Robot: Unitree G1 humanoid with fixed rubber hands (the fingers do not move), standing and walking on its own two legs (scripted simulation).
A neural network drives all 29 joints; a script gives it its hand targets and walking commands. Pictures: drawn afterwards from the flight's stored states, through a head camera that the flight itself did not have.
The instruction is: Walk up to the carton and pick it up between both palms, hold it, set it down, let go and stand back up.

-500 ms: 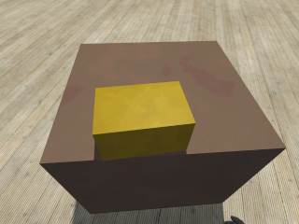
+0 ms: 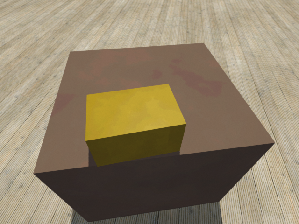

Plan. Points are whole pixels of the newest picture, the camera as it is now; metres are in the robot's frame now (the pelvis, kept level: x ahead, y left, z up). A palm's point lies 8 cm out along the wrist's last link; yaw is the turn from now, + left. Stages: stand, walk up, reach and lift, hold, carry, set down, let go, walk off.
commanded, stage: walk up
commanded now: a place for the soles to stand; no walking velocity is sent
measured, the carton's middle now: (134, 123) +0.44 +0.04 +0.00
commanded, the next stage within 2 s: reach and lift in 0.10 s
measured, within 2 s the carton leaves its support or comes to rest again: neither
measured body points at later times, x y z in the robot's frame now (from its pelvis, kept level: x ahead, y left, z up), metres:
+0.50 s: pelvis -0.01 -0.01 +0.01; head +0.01 +0.01 +0.45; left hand +0.18 +0.22 -0.08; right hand +0.17 -0.26 -0.08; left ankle +0.02 +0.09 -0.72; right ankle +0.02 -0.13 -0.72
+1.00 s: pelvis +0.02 -0.02 +0.03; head +0.02 -0.02 +0.47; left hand +0.17 +0.24 -0.04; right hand +0.20 -0.22 -0.04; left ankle +0.02 +0.09 -0.72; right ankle +0.02 -0.13 -0.72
